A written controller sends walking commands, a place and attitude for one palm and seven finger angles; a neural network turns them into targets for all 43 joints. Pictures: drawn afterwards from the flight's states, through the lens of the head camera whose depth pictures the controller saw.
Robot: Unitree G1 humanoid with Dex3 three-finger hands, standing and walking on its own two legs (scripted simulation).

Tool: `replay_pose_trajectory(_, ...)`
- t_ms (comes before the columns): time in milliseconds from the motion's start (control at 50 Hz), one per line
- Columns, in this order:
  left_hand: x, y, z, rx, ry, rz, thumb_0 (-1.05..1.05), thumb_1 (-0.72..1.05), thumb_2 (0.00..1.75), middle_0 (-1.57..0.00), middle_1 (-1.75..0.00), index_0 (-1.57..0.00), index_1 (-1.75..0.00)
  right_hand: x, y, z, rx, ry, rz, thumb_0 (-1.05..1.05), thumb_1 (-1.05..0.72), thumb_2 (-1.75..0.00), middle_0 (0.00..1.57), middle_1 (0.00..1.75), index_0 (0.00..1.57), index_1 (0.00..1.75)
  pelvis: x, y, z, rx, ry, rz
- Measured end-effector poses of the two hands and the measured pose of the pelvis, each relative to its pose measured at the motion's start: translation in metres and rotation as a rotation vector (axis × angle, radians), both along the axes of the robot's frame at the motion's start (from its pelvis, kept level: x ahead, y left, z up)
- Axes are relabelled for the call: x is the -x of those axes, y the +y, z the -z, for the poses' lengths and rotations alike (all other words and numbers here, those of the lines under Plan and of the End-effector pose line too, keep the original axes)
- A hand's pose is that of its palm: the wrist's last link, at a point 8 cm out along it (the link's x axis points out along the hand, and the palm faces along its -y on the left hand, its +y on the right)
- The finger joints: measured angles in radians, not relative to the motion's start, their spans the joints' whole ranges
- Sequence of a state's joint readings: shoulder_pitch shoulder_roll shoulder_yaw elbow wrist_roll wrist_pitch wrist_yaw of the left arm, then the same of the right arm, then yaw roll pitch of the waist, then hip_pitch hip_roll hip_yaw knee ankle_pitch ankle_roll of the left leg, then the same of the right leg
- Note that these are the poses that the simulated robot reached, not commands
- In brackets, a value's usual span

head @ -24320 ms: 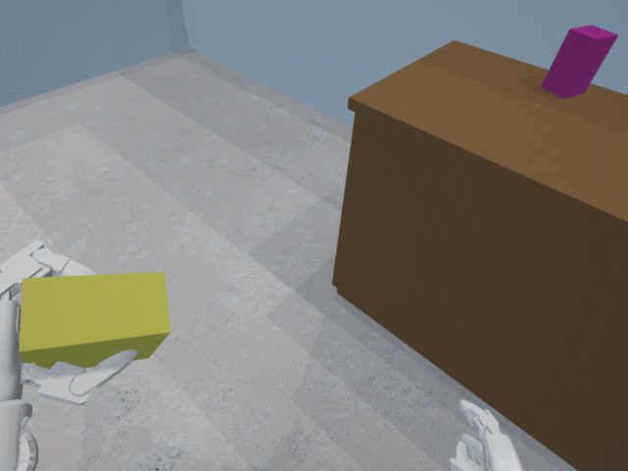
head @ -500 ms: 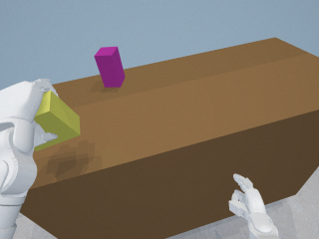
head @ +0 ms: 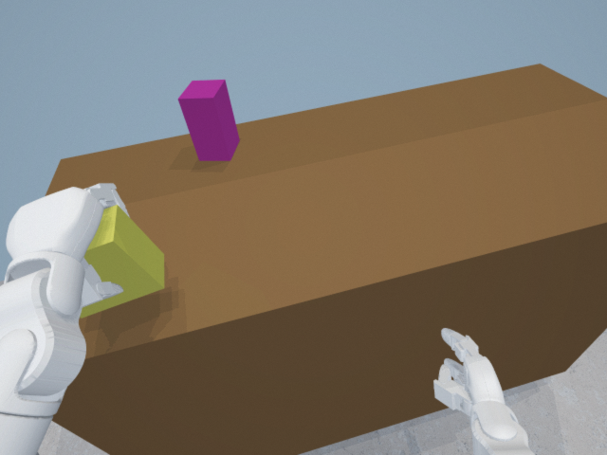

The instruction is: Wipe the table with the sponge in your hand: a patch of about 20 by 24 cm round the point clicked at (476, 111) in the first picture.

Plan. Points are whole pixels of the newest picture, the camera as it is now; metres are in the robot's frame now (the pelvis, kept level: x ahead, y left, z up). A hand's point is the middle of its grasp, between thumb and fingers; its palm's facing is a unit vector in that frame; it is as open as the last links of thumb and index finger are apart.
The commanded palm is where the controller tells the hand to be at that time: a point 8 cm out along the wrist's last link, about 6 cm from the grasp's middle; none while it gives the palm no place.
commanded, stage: move the sponge above the wiping area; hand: left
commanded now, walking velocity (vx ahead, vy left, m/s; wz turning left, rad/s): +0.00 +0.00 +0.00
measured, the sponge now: (106, 271) +0.26 +0.31 +0.14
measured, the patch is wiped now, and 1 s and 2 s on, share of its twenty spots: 0.00 0.00 0.10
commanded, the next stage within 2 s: none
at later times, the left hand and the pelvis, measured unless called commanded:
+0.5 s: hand (91, 261) +0.25 +0.31 +0.16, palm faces -0.03 +0.00 -1.00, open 9.8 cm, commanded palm +0.22 +0.32 +0.26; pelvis +0.00 -0.01 +0.00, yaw +1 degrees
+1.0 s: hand (97, 247) +0.28 +0.32 +0.16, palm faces +0.01 +0.01 -1.00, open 9.8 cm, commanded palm +0.24 +0.34 +0.25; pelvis +0.00 +0.01 +0.00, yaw +1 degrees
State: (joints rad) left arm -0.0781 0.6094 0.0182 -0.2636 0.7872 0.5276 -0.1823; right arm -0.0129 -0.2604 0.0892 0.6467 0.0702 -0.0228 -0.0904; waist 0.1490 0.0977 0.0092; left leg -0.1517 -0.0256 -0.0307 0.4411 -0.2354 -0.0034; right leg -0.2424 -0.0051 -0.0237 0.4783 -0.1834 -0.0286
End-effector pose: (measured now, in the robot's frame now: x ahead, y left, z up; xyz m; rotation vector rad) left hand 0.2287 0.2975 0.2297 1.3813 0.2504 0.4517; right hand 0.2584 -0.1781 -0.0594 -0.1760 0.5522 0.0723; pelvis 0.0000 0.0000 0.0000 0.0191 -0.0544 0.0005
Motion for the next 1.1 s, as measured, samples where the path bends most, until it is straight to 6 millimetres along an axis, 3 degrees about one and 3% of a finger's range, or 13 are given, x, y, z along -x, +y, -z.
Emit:
replay_pose_trajectory(60, -0.002, -0.011, 0.003, -0.049, 0.030, 0.049, 0.00, -0.48, 1.03, -0.76, -1.35, -0.77, -1.35, -0.002, -0.007, 0.001, 0.026, -0.002, 0.000, 0.01, -0.90, -0.90, 0.20, 0.30, 0.20, 0.30, -0.004, -0.002, 0.000, 0.000, -0.006, 0.001)
replay_pose_trajectory(120, -0.003, -0.013, -0.012, -0.126, 0.004, 0.065, 0.00, -0.48, 1.03, -0.76, -1.34, -0.77, -1.35, -0.005, -0.011, 0.003, 0.029, 0.001, -0.002, 0.01, -0.90, -0.90, 0.20, 0.30, 0.20, 0.30, -0.008, -0.004, 0.000, 0.000, -0.010, 0.005)
replay_pose_trajectory(200, -0.003, 0.000, -0.038, -0.154, -0.065, 0.003, 0.00, -0.48, 1.03, -0.77, -1.34, -0.77, -1.35, -0.007, -0.014, 0.005, 0.006, 0.013, 0.002, 0.01, -0.90, -0.90, 0.20, 0.30, 0.20, 0.30, -0.009, -0.007, 0.000, 0.001, -0.006, 0.003)
replay_pose_trajectory(260, -0.001, 0.013, -0.045, -0.130, -0.064, -0.062, 0.00, -0.48, 1.03, -0.76, -1.35, -0.77, -1.35, -0.006, -0.016, 0.006, -0.013, 0.017, 0.014, 0.01, -0.90, -0.90, 0.20, 0.30, 0.20, 0.30, -0.009, -0.009, 0.000, 0.002, 0.005, 0.002)
replay_pose_trajectory(360, 0.001, 0.023, -0.017, -0.082, 0.062, -0.102, 0.00, -0.47, 1.03, -0.76, -1.35, -0.76, -1.36, -0.001, -0.022, 0.010, -0.011, 0.022, 0.029, 0.01, -0.90, -0.90, 0.20, 0.30, 0.20, 0.30, -0.006, -0.011, 0.001, 0.003, 0.014, -0.010)
replay_pose_trajectory(460, -0.004, 0.011, 0.015, -0.098, 0.193, -0.004, 0.00, -0.48, 1.04, -0.76, -1.35, -0.76, -1.36, 0.007, -0.027, 0.014, 0.032, 0.029, 0.028, 0.01, -0.90, -0.90, 0.20, 0.30, 0.20, 0.30, -0.004, -0.012, 0.002, 0.001, 0.007, -0.018)
replay_pose_trajectory(500, -0.006, 0.005, 0.015, -0.126, 0.187, 0.054, 0.00, -0.48, 1.04, -0.76, -1.35, -0.77, -1.35, 0.011, -0.028, 0.015, 0.045, 0.031, 0.030, 0.01, -0.90, -0.90, 0.20, 0.30, 0.20, 0.30, -0.004, -0.013, 0.002, 0.001, 0.000, -0.015)
replay_pose_trajectory(580, -0.007, 0.006, -0.007, -0.173, 0.074, 0.110, 0.00, -0.48, 1.04, -0.76, -1.35, -0.77, -1.35, 0.019, -0.029, 0.015, 0.047, 0.035, 0.047, 0.01, -0.90, -0.90, 0.20, 0.30, 0.20, 0.30, -0.005, -0.013, 0.001, 0.005, -0.012, -0.008)
replay_pose_trajectory(700, -0.010, 0.042, -0.029, -0.143, -0.011, -0.055, 0.00, -0.48, 1.04, -0.76, -1.35, -0.77, -1.35, 0.028, -0.032, 0.021, 0.030, 0.076, 0.069, 0.01, -0.90, -0.90, 0.20, 0.30, 0.20, 0.30, 0.000, -0.009, 0.001, 0.007, -0.002, 0.000)
replay_pose_trajectory(820, -0.012, 0.062, 0.003, -0.109, 0.182, -0.132, 0.00, -0.47, 1.04, -0.76, -1.35, -0.76, -1.36, 0.033, -0.035, 0.024, 0.043, 0.084, 0.088, 0.01, -0.90, -0.90, 0.20, 0.30, 0.20, 0.30, 0.003, -0.003, 0.001, 0.004, 0.018, -0.012)
replay_pose_trajectory(940, -0.022, 0.033, 0.029, -0.120, 0.242, 0.097, 0.00, -0.48, 1.04, -0.76, -1.35, -0.76, -1.36, 0.036, -0.029, 0.020, 0.080, 0.070, 0.090, 0.01, -0.90, -0.90, 0.20, 0.30, 0.20, 0.30, 0.000, 0.003, 0.001, 0.007, 0.005, -0.021)
replay_pose_trajectory(1020, -0.027, 0.016, 0.010, -0.162, 0.093, 0.208, 0.00, -0.48, 1.04, -0.76, -1.35, -0.77, -1.35, 0.034, -0.018, 0.017, 0.070, 0.060, 0.085, 0.01, -0.90, -0.90, 0.20, 0.30, 0.20, 0.30, -0.005, 0.006, -0.001, 0.010, -0.006, -0.006)
replay_pose_trajectory(1100, -0.027, 0.027, -0.025, -0.171, -0.086, 0.130, 0.00, -0.48, 1.04, -0.76, -1.35, -0.77, -1.35, 0.027, -0.007, 0.017, 0.031, 0.070, 0.064, 0.01, -0.90, -0.90, 0.20, 0.30, 0.20, 0.30, -0.007, 0.009, -0.002, 0.012, -0.004, 0.007)
